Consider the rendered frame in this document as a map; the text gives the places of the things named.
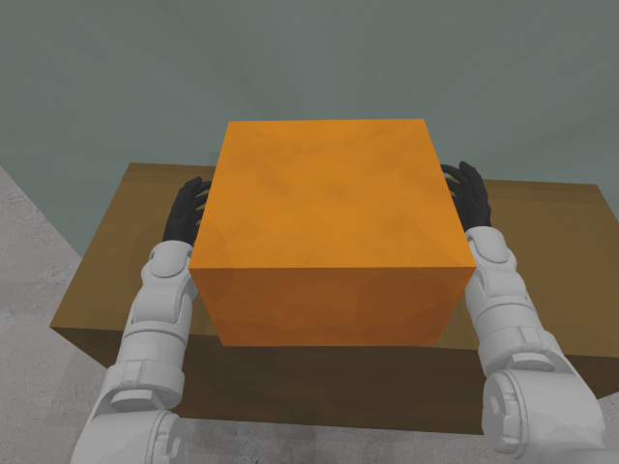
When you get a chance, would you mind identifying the right robot hand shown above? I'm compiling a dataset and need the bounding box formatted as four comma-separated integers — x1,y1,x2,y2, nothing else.
440,161,491,233

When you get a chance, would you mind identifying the right robot upper arm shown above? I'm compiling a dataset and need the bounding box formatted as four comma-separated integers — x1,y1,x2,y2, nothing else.
482,369,619,464

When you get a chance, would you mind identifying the carton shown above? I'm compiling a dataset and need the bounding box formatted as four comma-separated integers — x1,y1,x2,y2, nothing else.
188,119,477,346

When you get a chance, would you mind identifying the left robot forearm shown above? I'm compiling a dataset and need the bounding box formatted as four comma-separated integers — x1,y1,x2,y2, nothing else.
71,241,198,464

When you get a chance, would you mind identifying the left robot hand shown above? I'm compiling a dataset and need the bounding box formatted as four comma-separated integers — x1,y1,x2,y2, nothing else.
162,176,213,247

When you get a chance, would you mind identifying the pedestal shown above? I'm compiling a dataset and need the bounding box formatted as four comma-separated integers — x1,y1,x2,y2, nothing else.
49,162,619,435

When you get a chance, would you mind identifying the right robot forearm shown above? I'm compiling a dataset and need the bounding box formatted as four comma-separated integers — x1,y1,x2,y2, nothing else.
464,226,606,448

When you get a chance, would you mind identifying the left robot upper arm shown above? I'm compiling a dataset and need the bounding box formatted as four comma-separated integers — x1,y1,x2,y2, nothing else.
74,410,186,464

